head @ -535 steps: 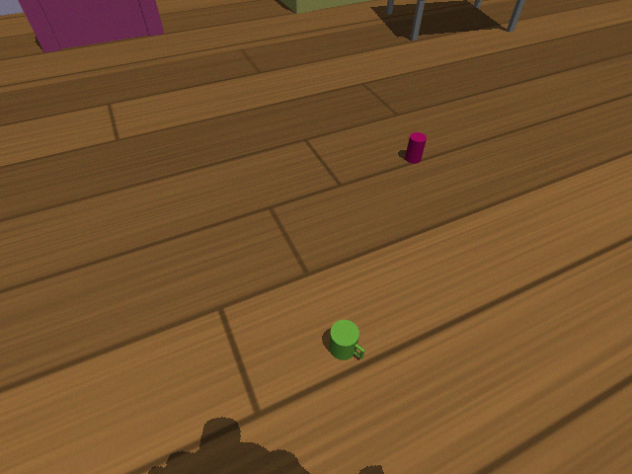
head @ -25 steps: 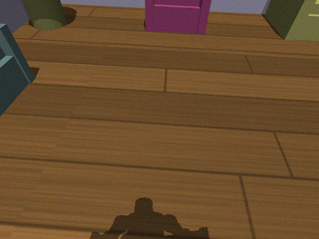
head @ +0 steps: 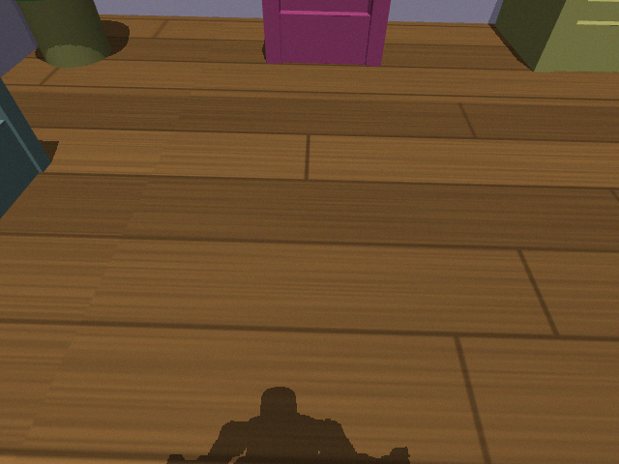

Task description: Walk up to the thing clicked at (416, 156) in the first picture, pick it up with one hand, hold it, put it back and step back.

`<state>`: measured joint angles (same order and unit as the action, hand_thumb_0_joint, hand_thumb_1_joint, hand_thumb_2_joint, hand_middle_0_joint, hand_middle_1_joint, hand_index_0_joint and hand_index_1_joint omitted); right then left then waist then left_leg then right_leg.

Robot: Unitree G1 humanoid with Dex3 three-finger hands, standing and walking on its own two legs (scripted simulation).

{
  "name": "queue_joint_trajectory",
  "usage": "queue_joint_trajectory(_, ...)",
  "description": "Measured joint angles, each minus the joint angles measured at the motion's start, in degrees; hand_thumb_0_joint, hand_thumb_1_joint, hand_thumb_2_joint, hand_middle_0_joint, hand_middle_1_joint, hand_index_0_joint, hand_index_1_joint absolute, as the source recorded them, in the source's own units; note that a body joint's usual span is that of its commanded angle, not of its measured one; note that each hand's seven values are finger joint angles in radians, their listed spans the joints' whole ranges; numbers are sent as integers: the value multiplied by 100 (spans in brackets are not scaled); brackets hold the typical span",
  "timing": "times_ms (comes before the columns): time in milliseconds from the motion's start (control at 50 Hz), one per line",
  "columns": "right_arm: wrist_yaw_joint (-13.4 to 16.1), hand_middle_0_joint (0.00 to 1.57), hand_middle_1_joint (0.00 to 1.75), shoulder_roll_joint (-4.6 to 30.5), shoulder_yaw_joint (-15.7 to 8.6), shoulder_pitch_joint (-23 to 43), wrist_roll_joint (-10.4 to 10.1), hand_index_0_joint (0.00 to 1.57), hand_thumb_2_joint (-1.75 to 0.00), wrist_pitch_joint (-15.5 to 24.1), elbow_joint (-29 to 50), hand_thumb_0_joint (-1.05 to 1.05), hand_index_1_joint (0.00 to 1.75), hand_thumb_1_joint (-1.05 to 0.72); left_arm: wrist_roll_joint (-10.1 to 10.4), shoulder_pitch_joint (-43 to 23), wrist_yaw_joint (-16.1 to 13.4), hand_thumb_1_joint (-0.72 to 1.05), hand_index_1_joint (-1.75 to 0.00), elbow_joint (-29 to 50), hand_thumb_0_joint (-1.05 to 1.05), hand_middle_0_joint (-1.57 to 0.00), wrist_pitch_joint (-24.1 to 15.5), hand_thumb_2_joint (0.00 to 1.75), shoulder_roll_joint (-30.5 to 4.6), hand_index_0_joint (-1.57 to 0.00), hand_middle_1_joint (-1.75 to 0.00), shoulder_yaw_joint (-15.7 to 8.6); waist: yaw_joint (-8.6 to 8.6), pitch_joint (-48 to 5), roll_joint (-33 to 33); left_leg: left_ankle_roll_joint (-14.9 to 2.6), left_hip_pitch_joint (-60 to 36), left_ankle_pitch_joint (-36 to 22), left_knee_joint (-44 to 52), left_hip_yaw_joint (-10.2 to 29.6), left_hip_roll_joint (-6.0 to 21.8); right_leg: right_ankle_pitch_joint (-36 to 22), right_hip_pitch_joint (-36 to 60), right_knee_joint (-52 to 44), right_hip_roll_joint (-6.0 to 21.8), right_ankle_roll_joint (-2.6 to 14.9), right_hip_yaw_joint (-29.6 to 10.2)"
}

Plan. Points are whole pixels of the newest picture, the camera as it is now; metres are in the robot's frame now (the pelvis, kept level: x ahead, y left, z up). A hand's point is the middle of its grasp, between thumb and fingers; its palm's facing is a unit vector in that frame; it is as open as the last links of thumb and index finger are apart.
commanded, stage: walk up
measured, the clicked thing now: out of the picture +0.68 -1.36 -0.71
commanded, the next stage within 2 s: none
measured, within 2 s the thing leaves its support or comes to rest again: neither
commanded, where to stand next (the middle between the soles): +0.60 +0.02 m, yaw +2 degrees
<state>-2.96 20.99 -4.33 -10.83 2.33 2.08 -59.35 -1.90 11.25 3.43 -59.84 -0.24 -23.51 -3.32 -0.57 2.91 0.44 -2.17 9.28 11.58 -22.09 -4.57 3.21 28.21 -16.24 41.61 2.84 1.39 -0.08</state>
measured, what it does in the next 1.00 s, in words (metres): walks ahead: right foot, then left foot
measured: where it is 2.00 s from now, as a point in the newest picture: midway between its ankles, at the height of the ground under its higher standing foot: (274, 349)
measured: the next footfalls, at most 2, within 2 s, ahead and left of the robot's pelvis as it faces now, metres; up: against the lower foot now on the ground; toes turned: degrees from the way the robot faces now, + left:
right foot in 0.08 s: +0.09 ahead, -0.15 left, +0.00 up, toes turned -4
left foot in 0.52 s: +0.30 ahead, +0.13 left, +0.00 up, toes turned +9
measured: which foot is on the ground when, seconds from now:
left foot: down 0.00-0.08, up 0.10-0.50, down 0.52-0.94, up 0.96-1.00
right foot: up 0.00-0.06, down 0.08-0.54, up 0.56-0.90, down 0.92-1.00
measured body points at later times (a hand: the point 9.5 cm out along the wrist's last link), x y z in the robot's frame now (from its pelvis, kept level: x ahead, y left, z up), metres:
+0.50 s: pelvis +0.15 -0.02 -0.02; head +0.18 -0.01 +0.43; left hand +0.13 +0.31 -0.13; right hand +0.26 -0.33 -0.13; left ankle +0.26 +0.13 -0.74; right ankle +0.05 -0.15 -0.74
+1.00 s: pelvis +0.36 -0.01 -0.04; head +0.38 -0.05 +0.40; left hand +0.42 +0.34 -0.11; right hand +0.48 -0.34 -0.16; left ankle +0.30 +0.14 -0.70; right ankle +0.42 -0.15 -0.74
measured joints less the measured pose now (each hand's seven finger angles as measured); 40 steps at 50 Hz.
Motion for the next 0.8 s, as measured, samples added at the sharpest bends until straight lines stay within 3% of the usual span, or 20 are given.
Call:
queue_joint_trajectory(60,-39,20,30,178,-85,-180,46,21,-90,-122,62,1,30,-90,12,157,75,91,-30,147,1,-21,-89,90,-102,-20,-30,-112,-6,25,-77,86,-39,253,-253,5,103,-452,-12,-574,68,21,168)
queue_joint_trajectory(100,-8,20,30,291,-130,-275,86,21,-90,-252,76,1,30,-90,-1,332,54,91,-30,278,0,-21,-226,90,-185,-20,-30,-200,43,4,-145,37,271,1261,-1209,124,192,-1154,122,-897,16,-32,269)
queue_joint_trajectory(120,28,20,30,339,-144,-310,73,21,-90,-333,68,1,30,-90,-33,412,-1,91,-30,344,0,-21,-277,90,-187,-20,-30,-240,85,-13,-208,49,594,1650,-1992,436,103,-1311,110,-792,-24,-68,343)
queue_joint_trajectory(160,42,20,30,419,-163,-320,-12,20,-90,-421,35,1,30,-90,-64,584,-95,91,-30,396,0,-21,-286,90,-104,-20,-30,-237,231,-26,-340,86,1096,1510,-3138,958,-211,-1213,266,-830,-109,-59,395)
queue_joint_trajectory(220,-16,20,30,508,-157,-332,-104,20,-90,-308,126,1,30,-90,-18,825,-126,91,-30,330,0,-21,-239,90,39,-20,-30,-175,261,-48,-531,189,1624,798,-3683,1086,-305,-1326,753,-1441,-221,-29,499)
queue_joint_trajectory(300,-125,20,30,478,-118,-403,-113,20,-90,-221,300,1,30,-90,2,1010,-158,91,-30,363,1,-21,-277,90,125,-20,-30,-163,275,-58,-529,334,1955,179,-3278,1039,-237,-1408,1239,-2032,-260,-19,605)
queue_joint_trajectory(360,-188,20,30,410,-62,-421,-88,20,-90,-231,392,1,30,-90,8,1010,-160,90,-30,485,1,-21,-332,90,144,-21,-30,-179,296,27,-470,340,1994,7,-2642,1025,-131,-1298,1481,-2190,-274,-34,710)
queue_joint_trajectory(500,-258,20,30,237,28,-266,-29,20,-90,-213,601,1,30,-90,32,951,-129,90,-30,806,1,-21,-359,90,50,-21,-30,-130,332,235,-223,81,1542,86,-1284,445,145,-502,1835,-1763,-168,-222,916)
queue_joint_trajectory(540,-209,20,30,176,11,-138,2,20,-90,-97,724,1,30,-90,66,917,-149,90,-30,857,1,-21,-316,90,2,-21,-30,-85,334,355,14,76,1365,-320,-1201,250,-28,-87,1615,-893,123,-162,836)
queue_joint_trajectory(560,-174,20,30,162,-3,-84,17,20,-90,-20,844,1,30,-90,104,864,-163,90,-30,858,1,-21,-265,90,30,-21,-30,-68,308,423,60,94,1369,-177,-1383,195,-71,-164,1283,-53,145,-90,608)
queue_joint_trajectory(600,-110,20,30,109,5,-57,-97,21,-90,104,1054,1,30,-90,153,748,-183,91,-30,842,1,-21,-182,90,54,-20,-30,11,183,466,61,84,1274,68,-1494,212,-97,-64,564,1532,-147,60,81)
queue_joint_trajectory(640,-47,20,30,37,73,-98,-163,21,-90,140,1182,1,30,-90,204,667,-181,91,-30,875,1,-21,-176,90,16,-20,-30,67,140,433,148,76,1010,136,-1286,154,-127,-251,-38,2323,-272,138,-191)
queue_joint_trajectory(700,9,20,30,13,161,-196,-178,21,-90,167,1271,1,30,-90,205,611,-130,91,-30,986,1,-21,-236,90,-22,-20,-30,78,122,343,216,76,629,190,-941,47,-140,-536,-654,2088,-142,88,-232)
queue_joint_trajectory(800,-20,20,30,134,157,-395,-128,21,-90,177,1386,1,30,-90,134,536,9,91,-30,1113,1,-21,-195,90,-42,-20,-30,36,66,287,123,108,143,467,-725,-100,-92,-984,-1079,642,171,-44,31)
